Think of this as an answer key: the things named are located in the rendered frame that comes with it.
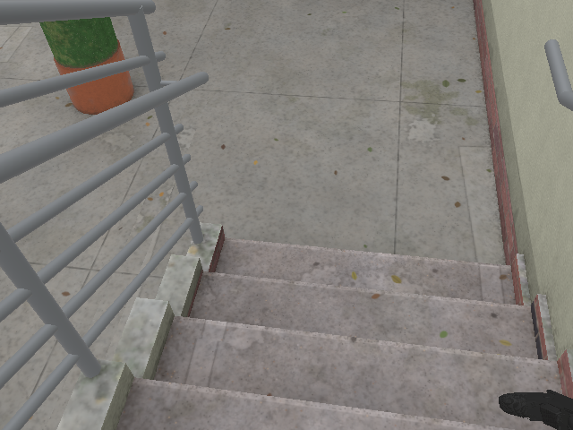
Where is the right robot hand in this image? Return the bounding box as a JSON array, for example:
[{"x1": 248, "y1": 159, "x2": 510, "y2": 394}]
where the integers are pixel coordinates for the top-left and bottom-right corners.
[{"x1": 499, "y1": 390, "x2": 573, "y2": 430}]

